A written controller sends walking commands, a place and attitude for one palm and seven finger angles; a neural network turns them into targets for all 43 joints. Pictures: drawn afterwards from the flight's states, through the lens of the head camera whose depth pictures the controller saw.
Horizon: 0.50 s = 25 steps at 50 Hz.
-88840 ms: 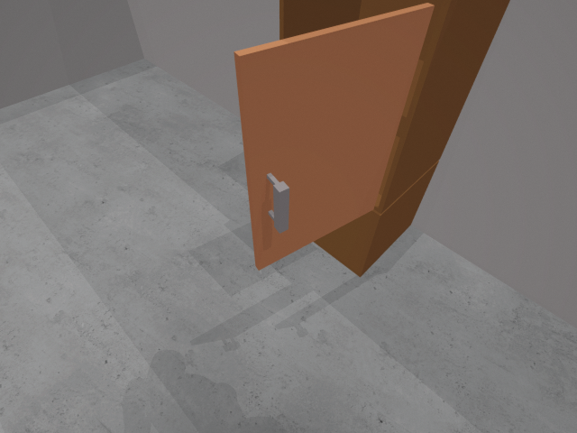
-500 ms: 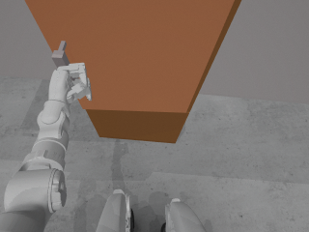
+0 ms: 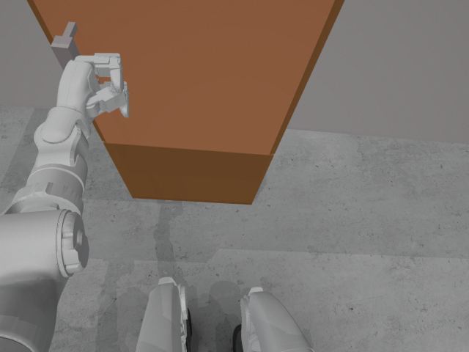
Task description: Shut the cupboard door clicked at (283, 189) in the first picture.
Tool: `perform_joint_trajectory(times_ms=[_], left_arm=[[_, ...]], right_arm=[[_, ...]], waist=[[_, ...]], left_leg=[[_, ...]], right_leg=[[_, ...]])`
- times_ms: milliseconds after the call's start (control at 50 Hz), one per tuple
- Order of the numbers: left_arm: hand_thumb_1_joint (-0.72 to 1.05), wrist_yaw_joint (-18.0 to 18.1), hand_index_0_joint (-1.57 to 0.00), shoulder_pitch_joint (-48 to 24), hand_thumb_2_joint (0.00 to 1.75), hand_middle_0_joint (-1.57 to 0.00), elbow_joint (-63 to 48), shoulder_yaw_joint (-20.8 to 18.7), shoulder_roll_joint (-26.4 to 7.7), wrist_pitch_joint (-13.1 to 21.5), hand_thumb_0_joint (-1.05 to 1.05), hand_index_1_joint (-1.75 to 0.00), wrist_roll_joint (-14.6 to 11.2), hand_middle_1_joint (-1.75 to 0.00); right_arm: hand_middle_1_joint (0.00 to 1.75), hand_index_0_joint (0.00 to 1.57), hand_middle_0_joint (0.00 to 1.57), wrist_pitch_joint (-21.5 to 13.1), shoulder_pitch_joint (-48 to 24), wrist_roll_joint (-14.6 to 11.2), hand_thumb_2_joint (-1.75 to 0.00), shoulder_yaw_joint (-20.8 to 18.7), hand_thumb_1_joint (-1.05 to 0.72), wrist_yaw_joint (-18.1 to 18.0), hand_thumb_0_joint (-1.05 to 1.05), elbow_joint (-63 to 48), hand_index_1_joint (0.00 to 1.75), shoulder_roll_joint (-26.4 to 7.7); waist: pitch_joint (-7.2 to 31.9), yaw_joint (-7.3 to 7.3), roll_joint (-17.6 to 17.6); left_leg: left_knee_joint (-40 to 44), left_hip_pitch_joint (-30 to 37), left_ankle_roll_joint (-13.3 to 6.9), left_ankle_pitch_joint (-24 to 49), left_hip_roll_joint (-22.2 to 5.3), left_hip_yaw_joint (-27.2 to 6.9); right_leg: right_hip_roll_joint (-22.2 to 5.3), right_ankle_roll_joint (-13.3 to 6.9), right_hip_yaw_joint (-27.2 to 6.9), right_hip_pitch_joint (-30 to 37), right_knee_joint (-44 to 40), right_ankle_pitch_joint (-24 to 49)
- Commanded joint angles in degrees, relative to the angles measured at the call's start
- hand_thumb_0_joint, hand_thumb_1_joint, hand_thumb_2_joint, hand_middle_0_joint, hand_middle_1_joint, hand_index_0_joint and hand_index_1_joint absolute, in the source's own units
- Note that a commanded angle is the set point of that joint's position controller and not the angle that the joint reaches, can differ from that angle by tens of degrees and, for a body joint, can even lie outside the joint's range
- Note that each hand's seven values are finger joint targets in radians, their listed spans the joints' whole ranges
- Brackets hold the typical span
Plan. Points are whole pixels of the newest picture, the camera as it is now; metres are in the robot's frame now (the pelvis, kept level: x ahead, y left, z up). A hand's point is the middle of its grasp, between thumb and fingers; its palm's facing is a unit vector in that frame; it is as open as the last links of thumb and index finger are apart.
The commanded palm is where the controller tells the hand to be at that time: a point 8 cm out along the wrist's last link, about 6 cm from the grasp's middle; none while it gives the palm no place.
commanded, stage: pull the fist back off the door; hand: left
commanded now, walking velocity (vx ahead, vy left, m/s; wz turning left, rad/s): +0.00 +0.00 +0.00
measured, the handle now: (82, 67) +0.58 +0.23 +0.07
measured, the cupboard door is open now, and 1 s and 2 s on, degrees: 0 0 0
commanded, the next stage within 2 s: draw the hand back to the body in 0.98 s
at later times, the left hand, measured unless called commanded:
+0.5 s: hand (139, 83) +0.55 +0.14 +0.07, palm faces +0.13 -0.99 -0.02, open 3.1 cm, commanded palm +0.51 +0.17 +0.08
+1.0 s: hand (134, 128) +0.45 +0.14 +0.07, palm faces +0.12 -0.99 -0.03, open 3.1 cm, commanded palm +0.44 +0.18 +0.08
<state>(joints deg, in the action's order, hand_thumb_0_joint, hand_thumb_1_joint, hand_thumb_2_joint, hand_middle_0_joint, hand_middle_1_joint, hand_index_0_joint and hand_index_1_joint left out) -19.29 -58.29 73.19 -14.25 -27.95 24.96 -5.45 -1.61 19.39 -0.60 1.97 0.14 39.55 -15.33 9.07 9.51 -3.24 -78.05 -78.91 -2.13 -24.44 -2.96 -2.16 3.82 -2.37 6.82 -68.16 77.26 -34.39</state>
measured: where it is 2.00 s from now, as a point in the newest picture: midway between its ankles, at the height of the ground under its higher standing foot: outside the picture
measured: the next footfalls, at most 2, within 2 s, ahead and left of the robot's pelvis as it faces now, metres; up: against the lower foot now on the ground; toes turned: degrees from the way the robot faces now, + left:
none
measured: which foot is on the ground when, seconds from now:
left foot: down 0.00-1.00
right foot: down 0.00-1.00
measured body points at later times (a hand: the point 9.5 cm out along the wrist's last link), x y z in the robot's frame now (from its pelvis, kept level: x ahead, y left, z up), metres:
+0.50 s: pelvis +0.00 +0.00 +0.00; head +0.14 +0.01 +0.43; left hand +0.54 +0.19 +0.08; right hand -0.05 -0.24 -0.11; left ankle +0.10 +0.10 -0.59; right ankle +0.02 -0.10 -0.59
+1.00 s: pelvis +0.05 -0.01 +0.04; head +0.15 +0.00 +0.48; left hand +0.44 +0.19 +0.08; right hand +0.17 -0.27 -0.07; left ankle +0.10 +0.10 -0.59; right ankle +0.02 -0.10 -0.59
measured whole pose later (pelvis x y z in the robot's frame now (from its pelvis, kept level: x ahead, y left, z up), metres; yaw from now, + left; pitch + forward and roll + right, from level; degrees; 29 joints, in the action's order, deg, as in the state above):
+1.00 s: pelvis +0.05 -0.01 +0.04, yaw +0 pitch +22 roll -2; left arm 3.2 -25.3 45.0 -9.4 -9.7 31.4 -4.6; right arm 2.7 13.4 1.5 -2.0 3.0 34.2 -14.4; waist 10.4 3.6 -1.6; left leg -68.1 -63.3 -1.5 -26.4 -1.0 0.3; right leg 3.7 -2.2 2.2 -54.6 68.1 -35.1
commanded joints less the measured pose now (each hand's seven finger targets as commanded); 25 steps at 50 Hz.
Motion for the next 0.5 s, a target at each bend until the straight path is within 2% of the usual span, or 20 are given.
perform_joint_trajectory(times_ms=[0,40,80,100,120,140,160,180,220,240,260,280,300,340,380,400,440,480], left_arm=[[0.90,-0.31,-1.30,-39.76,0.90,-1.30,-14.07,1.97,-9.34,2.38,0.00,-1.50,0.04,-1.50],[0.90,-0.41,-1.30,-41.58,0.90,-1.30,-15.25,3.84,-6.79,1.98,0.00,-1.50,-0.25,-1.50],[0.90,-0.60,-1.30,-42.61,0.90,-1.30,-15.47,4.06,-7.56,1.39,0.00,-1.50,-0.23,-1.50],[0.90,10.87,-1.30,-42.83,0.90,-1.30,-15.01,-8.60,-8.97,0.38,0.00,-1.50,-6.11,-1.50],[0.90,16.70,-1.30,-40.25,0.90,-1.30,-12.97,-6.29,-6.18,-0.17,0.00,-1.50,-4.35,-1.50],[0.90,19.97,-1.30,-38.44,0.90,-1.30,-12.30,-5.77,-4.40,-0.27,0.00,-1.50,-3.40,-1.50],[0.90,23.84,-1.30,-38.59,0.90,-1.30,-10.59,-6.69,-3.06,-0.50,0.00,-1.50,-2.36,-1.50],[0.90,26.90,-1.30,-39.09,0.90,-1.30,-10.45,-6.66,-5.23,-0.17,0.00,-1.50,0.97,-1.50],[0.90,29.62,-1.30,-38.37,0.90,-1.30,-8.57,-4.99,-8.59,0.62,0.00,-1.50,8.15,-1.50],[0.90,30.17,-1.30,-39.20,0.90,-1.30,-9.68,-5.84,-12.18,1.83,0.00,-1.50,11.42,-1.50],[0.90,30.18,-1.30,-38.24,0.90,-1.30,-10.20,-5.21,-13.03,2.71,0.00,-1.50,13.54,-1.50],[0.90,29.75,-1.30,-37.54,0.90,-1.30,-11.77,-5.82,-14.13,3.65,0.00,-1.50,14.11,-1.50],[0.90,28.74,-1.30,-35.69,0.90,-1.30,-12.51,-6.03,-13.98,4.31,0.00,-1.50,13.48,-1.50],[0.90,26.23,-1.30,-29.70,0.90,-1.30,-10.79,-9.04,-14.36,4.17,0.00,-1.50,9.79,-1.50],[0.90,23.65,-1.30,-24.40,0.90,-1.30,-11.72,-10.25,-13.17,2.96,0.00,-1.50,6.05,-1.50],[0.90,22.63,-1.30,-23.90,0.90,-1.30,-14.10,-11.01,-13.28,2.79,0.00,-1.50,4.56,-1.50],[0.90,21.30,-1.30,-19.85,0.90,-1.30,-15.66,-11.40,-12.08,2.78,0.00,-1.50,3.26,-1.50],[0.90,21.06,-1.30,-17.16,0.90,-1.30,-19.95,-9.19,-8.14,3.89,0.00,-1.50,2.76,-1.50]], right_arm=[[0.30,0.20,0.20,-2.82,8.31,-0.10,-0.90,-3.60,-0.90,-1.57,0.00,-2.18,0.30,-11.86],[0.30,0.20,0.20,-3.85,8.32,0.08,-0.90,-3.57,-0.90,-1.73,0.00,-1.71,0.30,-11.93],[0.30,0.20,0.20,-4.68,8.00,-0.03,-0.90,-3.34,-0.90,-2.10,0.00,-1.26,0.30,-12.25],[0.30,0.20,0.20,-4.88,8.32,1.44,-0.90,-3.28,-0.90,-2.56,0.00,-2.56,0.30,-11.67],[0.30,0.20,0.20,-5.19,7.86,2.00,-0.90,-3.35,-0.90,-1.94,0.00,-2.43,0.30,-11.29],[0.30,0.20,0.20,-5.35,8.04,2.34,-0.90,-3.48,-0.90,-1.27,0.00,-2.70,0.30,-11.05],[0.30,0.20,0.20,-5.31,8.55,3.33,-0.90,-3.62,-0.90,-0.63,0.00,-2.30,0.30,-11.00],[0.30,0.20,0.20,-5.06,9.18,4.08,-0.90,-3.68,-0.90,0.10,0.00,-1.85,0.30,-11.08],[0.30,0.20,0.20,-4.08,10.44,4.79,-0.90,-3.54,-0.90,1.50,0.00,-2.00,0.30,-10.94],[0.30,0.20,0.20,-3.80,11.03,5.26,-0.90,-3.51,-0.90,2.09,0.00,-2.11,0.30,-11.19],[0.30,0.20,0.20,-3.27,11.19,5.42,-0.90,-3.59,-0.90,2.53,0.00,-2.42,0.30,-11.14],[0.30,0.20,0.20,-2.65,11.42,5.43,-0.90,-3.71,-0.90,2.80,0.00,-2.78,0.30,-11.17],[0.30,0.20,0.20,-2.26,11.19,5.24,-0.90,-3.85,-0.90,3.04,0.00,-3.34,0.30,-11.00],[0.30,0.20,0.20,-1.60,10.90,4.49,-0.90,-3.99,-0.90,2.84,0.00,-4.36,0.30,-11.30],[0.30,0.20,0.20,-1.06,10.50,3.62,-0.90,-4.01,-0.90,2.48,0.00,-5.41,0.30,-10.94],[0.30,0.20,0.20,-0.87,10.62,3.24,-0.90,-4.11,-0.90,2.23,0.00,-5.68,0.30,-10.78],[0.30,0.20,0.20,-0.34,11.19,2.87,-0.90,-4.19,-0.90,1.97,0.00,-5.73,0.30,-10.19],[0.30,0.20,0.20,0.08,11.32,2.72,-0.90,-4.69,-0.90,2.11,0.00,-5.59,0.30,-9.48]], waist=[[24.61,7.34,-8.99],[24.86,8.23,-10.41],[26.27,8.26,-10.95],[25.40,4.32,-8.58],[25.76,5.28,-8.73],[25.59,5.05,-8.48],[24.72,5.77,-6.91],[25.31,6.07,-6.79],[25.87,6.11,-8.13],[27.97,5.64,-10.15],[29.10,5.16,-12.77],[30.87,4.56,-12.83],[31.67,3.86,-13.22],[31.35,2.86,-8.90],[31.23,1.44,-6.44],[31.79,1.30,-4.75],[31.60,0.24,-3.36],[31.02,0.08,-3.02]], left_leg=[[8.03,33.88,-0.66,-4.61,-0.39,-7.29],[8.51,35.36,-0.77,-6.76,-0.48,-8.15],[8.63,35.52,-0.60,-7.95,-0.64,-8.52],[11.40,32.21,0.05,-12.49,-0.70,-10.20],[12.37,31.92,0.39,-15.06,-0.71,-10.38],[13.30,32.45,0.68,-16.48,-0.70,-11.34],[13.06,31.27,0.58,-16.78,-0.61,-11.33],[12.22,30.09,0.42,-15.71,-0.43,-10.33],[10.86,28.12,0.16,-13.53,0.06,-8.51],[10.42,29.04,0.12,-11.81,0.06,-8.20],[10.36,30.32,0.29,-9.95,-0.03,-7.98],[10.42,31.64,0.44,-8.79,-0.21,-8.23],[10.67,32.34,0.57,-8.05,-0.14,-7.81],[11.69,30.48,0.49,-8.34,-0.09,-7.32],[12.02,28.41,0.31,-5.07,0.23,-5.27],[11.76,27.42,0.04,-3.25,0.33,-4.25],[12.03,27.35,-0.04,0.07,0.32,-3.51],[12.47,30.65,-0.04,4.01,0.22,-3.27]], right_leg=[[0.05,0.02,-6.33,-9.06,-14.08,2.37],[-0.06,-0.09,-5.84,-11.18,-13.79,1.66],[-0.01,-0.07,-5.89,-11.20,-13.59,1.24],[-0.29,0.30,-4.91,-10.47,-12.97,0.47],[-0.22,0.82,-4.63,-10.61,-12.72,-0.79],[-0.31,0.83,-3.93,-11.40,-12.14,-0.94],[-0.39,1.16,-3.58,-12.31,-12.14,-1.00],[-0.54,1.35,-3.81,-11.55,-12.14,-0.73],[-0.55,1.22,-4.48,-9.86,-12.34,-0.70],[-0.58,0.96,-4.73,-9.70,-11.84,-0.34],[-0.59,0.66,-4.95,-9.48,-11.90,0.45],[-0.35,0.39,-5.08,-8.44,-11.87,0.82],[-0.09,0.24,-5.40,-6.92,-12.46,0.99],[0.43,0.26,-5.86,-2.60,-13.76,0.28],[0.48,0.72,-6.75,3.33,-15.70,1.77],[0.46,1.02,-7.32,6.18,-16.50,2.93],[0.54,1.11,-7.49,9.02,-16.83,5.62],[0.60,1.30,-6.85,9.14,-17.06,9.33]])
